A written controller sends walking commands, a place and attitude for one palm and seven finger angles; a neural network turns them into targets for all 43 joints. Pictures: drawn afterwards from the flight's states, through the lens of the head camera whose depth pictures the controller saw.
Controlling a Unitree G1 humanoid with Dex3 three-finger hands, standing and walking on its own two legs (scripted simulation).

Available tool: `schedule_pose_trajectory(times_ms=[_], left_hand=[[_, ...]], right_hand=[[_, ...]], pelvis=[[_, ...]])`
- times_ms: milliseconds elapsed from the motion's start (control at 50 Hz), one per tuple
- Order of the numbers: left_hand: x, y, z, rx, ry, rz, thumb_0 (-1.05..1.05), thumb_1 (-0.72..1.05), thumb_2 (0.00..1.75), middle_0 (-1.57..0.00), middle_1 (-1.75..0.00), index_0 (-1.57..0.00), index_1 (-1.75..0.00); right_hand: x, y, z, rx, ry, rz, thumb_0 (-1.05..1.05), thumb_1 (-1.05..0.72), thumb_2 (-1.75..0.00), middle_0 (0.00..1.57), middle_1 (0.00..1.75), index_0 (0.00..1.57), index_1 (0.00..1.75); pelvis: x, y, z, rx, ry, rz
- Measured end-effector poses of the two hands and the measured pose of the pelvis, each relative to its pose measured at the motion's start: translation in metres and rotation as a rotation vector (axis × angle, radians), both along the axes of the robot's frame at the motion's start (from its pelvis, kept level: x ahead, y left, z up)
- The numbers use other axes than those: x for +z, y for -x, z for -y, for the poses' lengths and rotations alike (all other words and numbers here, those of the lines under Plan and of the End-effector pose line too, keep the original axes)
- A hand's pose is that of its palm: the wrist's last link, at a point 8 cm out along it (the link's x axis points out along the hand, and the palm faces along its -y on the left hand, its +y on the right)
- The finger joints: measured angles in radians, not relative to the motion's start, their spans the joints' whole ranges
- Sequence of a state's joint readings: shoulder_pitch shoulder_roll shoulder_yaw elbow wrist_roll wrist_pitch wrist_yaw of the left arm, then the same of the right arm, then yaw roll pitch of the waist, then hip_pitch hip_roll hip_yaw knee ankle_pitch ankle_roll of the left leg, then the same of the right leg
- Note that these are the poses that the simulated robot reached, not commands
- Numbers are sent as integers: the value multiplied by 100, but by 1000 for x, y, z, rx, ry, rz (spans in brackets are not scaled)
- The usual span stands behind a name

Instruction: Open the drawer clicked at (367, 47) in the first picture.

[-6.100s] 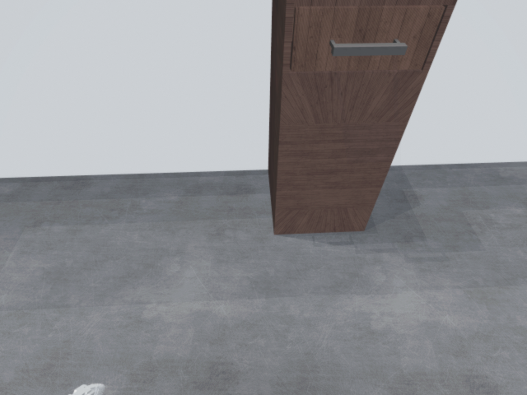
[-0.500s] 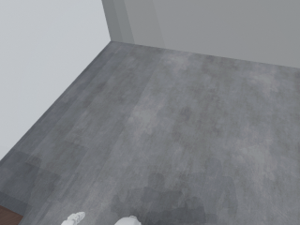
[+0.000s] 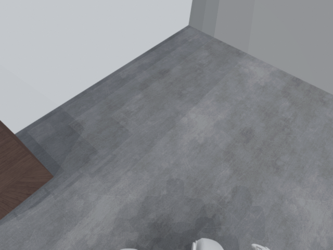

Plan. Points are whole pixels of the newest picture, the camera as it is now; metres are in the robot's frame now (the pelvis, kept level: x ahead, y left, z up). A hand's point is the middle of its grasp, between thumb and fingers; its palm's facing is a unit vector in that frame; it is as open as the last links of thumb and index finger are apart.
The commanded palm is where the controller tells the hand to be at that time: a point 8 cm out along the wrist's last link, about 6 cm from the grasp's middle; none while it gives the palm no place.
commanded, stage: turn to face it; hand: left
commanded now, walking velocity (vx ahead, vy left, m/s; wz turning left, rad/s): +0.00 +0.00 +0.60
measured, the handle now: out of the picture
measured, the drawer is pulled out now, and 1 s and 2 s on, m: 0.00 0.00 0.00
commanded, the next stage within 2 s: take the last steps up to it in 1.38 s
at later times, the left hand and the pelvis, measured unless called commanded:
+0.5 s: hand out of the picture +0.03 +0.17 -0.14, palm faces +0.31 -0.91 -0.27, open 7.4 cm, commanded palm none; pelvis +0.00 -0.04 +0.01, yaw +19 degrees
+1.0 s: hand out of the picture -0.06 +0.24 -0.15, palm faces +0.60 -0.76 -0.25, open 7.4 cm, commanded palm none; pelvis -0.01 +0.00 +0.01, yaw +36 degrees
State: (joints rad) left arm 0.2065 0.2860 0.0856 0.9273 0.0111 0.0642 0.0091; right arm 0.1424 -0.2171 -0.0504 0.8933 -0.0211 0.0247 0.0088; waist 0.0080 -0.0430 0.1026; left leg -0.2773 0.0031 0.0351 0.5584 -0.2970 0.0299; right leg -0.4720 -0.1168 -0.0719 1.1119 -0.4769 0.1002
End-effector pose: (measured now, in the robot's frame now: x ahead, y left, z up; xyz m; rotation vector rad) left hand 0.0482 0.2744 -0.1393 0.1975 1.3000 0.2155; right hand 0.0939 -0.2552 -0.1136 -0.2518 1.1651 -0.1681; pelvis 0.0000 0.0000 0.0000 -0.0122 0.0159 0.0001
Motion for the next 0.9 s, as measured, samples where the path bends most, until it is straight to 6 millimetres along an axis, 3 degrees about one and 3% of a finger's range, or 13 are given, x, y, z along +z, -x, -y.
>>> schedule_pose_trajectory(times_ms=[140, 280, 400, 520, 600, 740, 800, 900], left_hand=[[20, -31, 9, 26, -10, 143, 1, 90, 90, -20, -30, -20, -30], [31, -44, 41, 49, -46, 264, 1, 90, 90, -20, -30, -20, -30], [40, -5, 60, 134, -52, 236, 1, 90, 90, -20, -30, -20, -30], [31, 49, 64, 248, -33, 148, 1, 90, 90, -20, -30, -20, -30], [19, 91, 58, 334, -14, 82, 1, 90, 90, -20, -30, -20, -30], [-14, 163, 30, 488, 14, -29, 1, 90, 90, -20, -30, -20, -30], [-9, 173, 20, 530, 13, -40, 1, 90, 90, -20, -30, -20, -30], [6, 162, 9, 565, -5, 49, 1, 90, 90, -20, -30, -20, -30]], right_hand=[[-6, 2, -2, 44, -35, -42, 0, -91, -89, 21, 30, 21, 30], [-31, -4, 23, 75, -74, -68, 0, -91, -89, 21, 30, 21, 30], [-27, -21, 36, 148, -72, -91, 1, -91, -89, 20, 30, 20, 30], [-20, -44, 27, 246, -50, -113, 0, -91, -89, 20, 30, 20, 30], [-15, -66, 4, 333, -26, -108, 1, -91, -89, 20, 30, 20, 30], [-7, -107, -60, 492, 8, 10, 0, -91, -89, 20, 30, 20, 30], [2, -109, -77, 526, 14, 30, 0, -91, -89, 20, 30, 20, 30], [8, -106, -94, 576, 5, 5, 0, -91, -89, 20, 30, 20, 30]], pelvis=[[5, -1, 7, 81, -2, 3], [-6, -2, 35, 169, -23, 6], [2, -2, 45, 263, -45, 25], [6, 0, 44, 348, -52, 23], [4, 3, 34, 400, -45, 15], [-13, 13, 5, 480, -22, 9], [-6, 14, 0, 513, -4, 13], [6, 15, -4, 573, 9, 15]])
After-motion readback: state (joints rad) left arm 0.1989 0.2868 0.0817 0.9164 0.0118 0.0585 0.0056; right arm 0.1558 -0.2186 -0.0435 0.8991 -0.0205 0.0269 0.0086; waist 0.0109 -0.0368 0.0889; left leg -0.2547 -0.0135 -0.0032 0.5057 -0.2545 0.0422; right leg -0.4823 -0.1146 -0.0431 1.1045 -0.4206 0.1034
